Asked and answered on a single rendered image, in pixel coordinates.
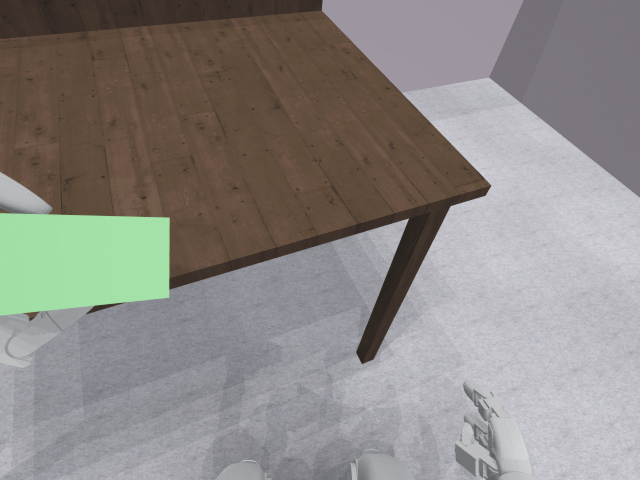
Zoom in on robot right hand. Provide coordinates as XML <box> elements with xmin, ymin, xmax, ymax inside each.
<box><xmin>455</xmin><ymin>380</ymin><xmax>535</xmax><ymax>480</ymax></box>

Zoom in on right robot thigh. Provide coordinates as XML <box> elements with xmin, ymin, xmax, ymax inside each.
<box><xmin>347</xmin><ymin>454</ymin><xmax>415</xmax><ymax>480</ymax></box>

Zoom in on table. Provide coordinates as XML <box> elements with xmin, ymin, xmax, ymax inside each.
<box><xmin>0</xmin><ymin>0</ymin><xmax>492</xmax><ymax>364</ymax></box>

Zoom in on robot left hand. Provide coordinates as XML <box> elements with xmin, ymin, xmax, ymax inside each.
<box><xmin>0</xmin><ymin>172</ymin><xmax>94</xmax><ymax>368</ymax></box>

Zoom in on sponge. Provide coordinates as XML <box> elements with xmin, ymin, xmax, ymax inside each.
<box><xmin>0</xmin><ymin>213</ymin><xmax>170</xmax><ymax>316</ymax></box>

